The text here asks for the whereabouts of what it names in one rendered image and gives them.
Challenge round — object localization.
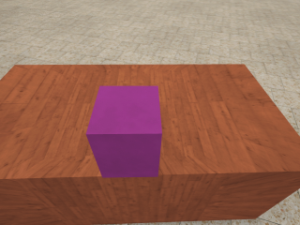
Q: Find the pedestal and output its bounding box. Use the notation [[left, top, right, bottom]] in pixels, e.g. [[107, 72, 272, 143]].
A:
[[0, 64, 300, 225]]

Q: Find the carton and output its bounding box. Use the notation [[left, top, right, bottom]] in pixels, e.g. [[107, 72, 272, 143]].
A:
[[85, 85, 162, 178]]

